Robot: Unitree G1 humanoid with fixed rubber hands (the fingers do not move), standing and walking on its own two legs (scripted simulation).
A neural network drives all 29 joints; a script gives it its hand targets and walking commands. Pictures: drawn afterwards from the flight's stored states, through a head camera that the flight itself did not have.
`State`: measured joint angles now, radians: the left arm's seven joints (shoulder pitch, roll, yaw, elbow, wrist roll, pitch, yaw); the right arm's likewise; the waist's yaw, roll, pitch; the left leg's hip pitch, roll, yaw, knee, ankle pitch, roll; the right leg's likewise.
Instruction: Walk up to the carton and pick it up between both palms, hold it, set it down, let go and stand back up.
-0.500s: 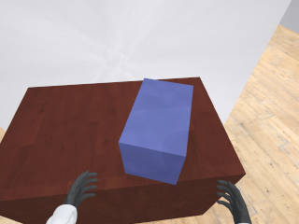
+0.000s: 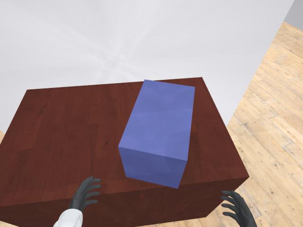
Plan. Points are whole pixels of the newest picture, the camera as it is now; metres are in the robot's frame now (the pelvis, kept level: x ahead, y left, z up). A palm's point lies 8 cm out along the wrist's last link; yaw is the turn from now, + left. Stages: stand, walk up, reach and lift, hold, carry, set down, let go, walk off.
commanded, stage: set down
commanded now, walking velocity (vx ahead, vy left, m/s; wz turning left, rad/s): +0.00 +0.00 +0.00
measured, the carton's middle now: (160, 131) +0.41 +0.00 -0.03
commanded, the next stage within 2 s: let go in 0.38 s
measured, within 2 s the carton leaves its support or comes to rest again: neither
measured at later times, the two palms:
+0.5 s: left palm (79, 206) +0.18 +0.22 -0.05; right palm (249, 222) +0.15 -0.22 -0.07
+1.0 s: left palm (67, 207) +0.18 +0.25 -0.05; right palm out of the picture +0.13 -0.28 -0.08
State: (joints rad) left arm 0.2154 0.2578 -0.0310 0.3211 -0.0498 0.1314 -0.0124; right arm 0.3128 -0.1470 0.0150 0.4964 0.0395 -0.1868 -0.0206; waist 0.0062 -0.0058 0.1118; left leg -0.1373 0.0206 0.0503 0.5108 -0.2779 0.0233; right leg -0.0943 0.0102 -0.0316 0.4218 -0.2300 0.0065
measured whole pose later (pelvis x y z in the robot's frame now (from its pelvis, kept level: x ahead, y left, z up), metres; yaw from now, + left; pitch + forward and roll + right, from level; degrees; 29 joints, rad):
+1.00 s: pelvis +0.00 -0.01 +0.00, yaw +0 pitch -5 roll -1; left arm 0.22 0.35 -0.03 0.42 0.03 0.04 0.02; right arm 0.24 -0.32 0.00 0.69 0.04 -0.06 0.01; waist 0.01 0.00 0.09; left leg -0.14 0.02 0.06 0.50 -0.28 0.02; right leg -0.12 0.01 -0.03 0.46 -0.25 0.00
